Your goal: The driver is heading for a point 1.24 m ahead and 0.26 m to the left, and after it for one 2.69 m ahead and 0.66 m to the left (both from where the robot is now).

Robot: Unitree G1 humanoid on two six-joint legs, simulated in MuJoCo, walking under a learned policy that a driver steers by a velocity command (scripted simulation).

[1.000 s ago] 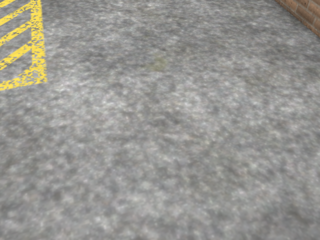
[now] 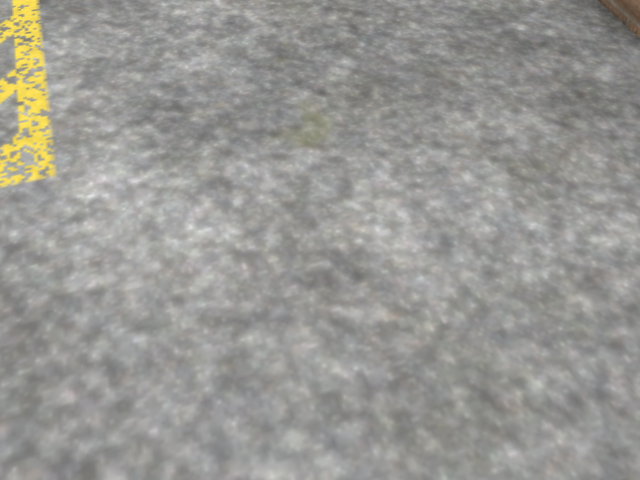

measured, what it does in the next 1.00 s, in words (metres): walks ahead: right foot, then left foot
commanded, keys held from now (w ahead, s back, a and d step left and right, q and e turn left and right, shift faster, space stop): w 1.00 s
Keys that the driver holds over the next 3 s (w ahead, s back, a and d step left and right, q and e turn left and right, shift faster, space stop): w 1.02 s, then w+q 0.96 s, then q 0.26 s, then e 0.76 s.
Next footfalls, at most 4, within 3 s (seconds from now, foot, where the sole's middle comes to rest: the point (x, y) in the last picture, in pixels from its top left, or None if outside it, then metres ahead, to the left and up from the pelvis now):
0.06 right None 0.21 -0.07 -0.76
0.62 left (273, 444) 0.52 0.09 -0.76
1.16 right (348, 312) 0.83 -0.09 -0.76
1.72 left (253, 238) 1.06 0.13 -0.76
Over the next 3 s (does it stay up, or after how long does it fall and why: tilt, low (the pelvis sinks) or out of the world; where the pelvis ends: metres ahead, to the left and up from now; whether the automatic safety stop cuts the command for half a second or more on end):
stays up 1.23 0.14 0.01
